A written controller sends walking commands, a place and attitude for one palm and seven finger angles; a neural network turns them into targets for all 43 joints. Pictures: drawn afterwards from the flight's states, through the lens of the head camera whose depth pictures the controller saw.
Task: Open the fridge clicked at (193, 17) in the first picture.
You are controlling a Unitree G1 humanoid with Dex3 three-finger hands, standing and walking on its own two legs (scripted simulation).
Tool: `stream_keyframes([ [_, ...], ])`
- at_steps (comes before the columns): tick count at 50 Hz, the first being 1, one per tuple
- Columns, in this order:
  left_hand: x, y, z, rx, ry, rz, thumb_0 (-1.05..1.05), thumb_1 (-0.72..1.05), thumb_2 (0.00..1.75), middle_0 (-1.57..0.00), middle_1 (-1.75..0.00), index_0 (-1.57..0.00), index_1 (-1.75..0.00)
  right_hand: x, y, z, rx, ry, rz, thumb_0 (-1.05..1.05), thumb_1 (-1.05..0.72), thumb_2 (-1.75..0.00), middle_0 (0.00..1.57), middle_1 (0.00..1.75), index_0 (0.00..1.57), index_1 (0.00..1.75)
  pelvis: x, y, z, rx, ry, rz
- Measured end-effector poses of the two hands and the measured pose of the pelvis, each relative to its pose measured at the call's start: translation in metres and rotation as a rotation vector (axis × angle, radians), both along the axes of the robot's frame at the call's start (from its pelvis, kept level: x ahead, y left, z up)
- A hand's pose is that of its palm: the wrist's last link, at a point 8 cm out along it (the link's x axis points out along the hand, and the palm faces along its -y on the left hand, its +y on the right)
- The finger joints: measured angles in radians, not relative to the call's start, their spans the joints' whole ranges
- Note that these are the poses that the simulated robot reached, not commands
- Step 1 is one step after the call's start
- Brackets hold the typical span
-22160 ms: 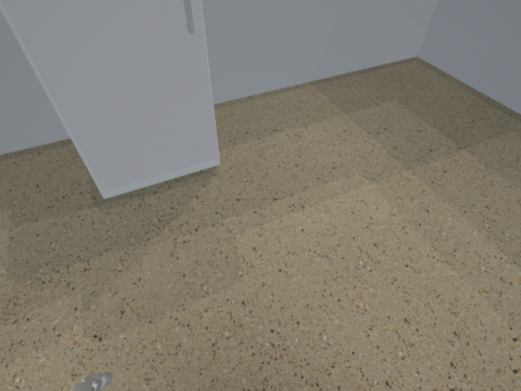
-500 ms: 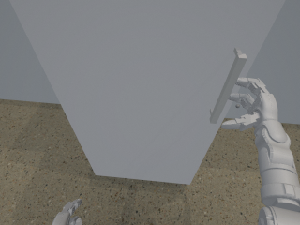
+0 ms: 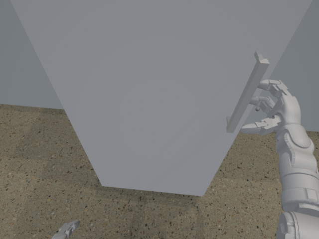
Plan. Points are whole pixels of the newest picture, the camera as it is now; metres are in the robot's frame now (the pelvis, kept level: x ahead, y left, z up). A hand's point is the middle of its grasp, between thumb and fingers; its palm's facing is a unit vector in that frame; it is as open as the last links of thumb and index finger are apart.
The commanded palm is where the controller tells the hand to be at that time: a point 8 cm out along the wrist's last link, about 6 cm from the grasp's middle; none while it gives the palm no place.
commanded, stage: feel for the door with the fingertips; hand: right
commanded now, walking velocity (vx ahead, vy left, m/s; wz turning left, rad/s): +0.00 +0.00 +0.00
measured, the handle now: (242, 97) +0.46 -0.17 +0.14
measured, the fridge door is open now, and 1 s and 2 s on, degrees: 0 0 0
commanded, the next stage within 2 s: slide the fingers in behind the handle in 0.06 s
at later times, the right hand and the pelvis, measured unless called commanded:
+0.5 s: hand (256, 109) +0.41 -0.19 +0.15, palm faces +0.01 +1.00 +0.01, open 14.0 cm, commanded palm +0.38 -0.24 +0.15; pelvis -0.01 +0.00 +0.00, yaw +0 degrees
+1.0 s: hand (242, 108) +0.41 -0.15 +0.15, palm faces -0.01 +1.00 +0.00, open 14.0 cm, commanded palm +0.38 -0.21 +0.15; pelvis -0.01 +0.00 +0.00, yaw +0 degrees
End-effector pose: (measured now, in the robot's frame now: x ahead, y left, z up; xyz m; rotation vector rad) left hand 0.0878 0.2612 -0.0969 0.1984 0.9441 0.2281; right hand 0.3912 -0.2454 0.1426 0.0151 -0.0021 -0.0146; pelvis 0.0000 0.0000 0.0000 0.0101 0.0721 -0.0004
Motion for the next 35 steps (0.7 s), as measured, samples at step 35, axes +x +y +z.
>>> stream_keyframes([
  [35,0.001,-0.010,0.001,-0.017,-0.029,-0.022,0.01,0.91,0.90,-0.20,-0.30,-0.20,-0.30,-0.013,0.017,-0.001,-0.005,-0.018,0.023,-0.02,0.50,-0.29,0.30,1.20,0.30,1.20,-0.010,-0.004,0.000,0.005,-0.015,-0.004],
])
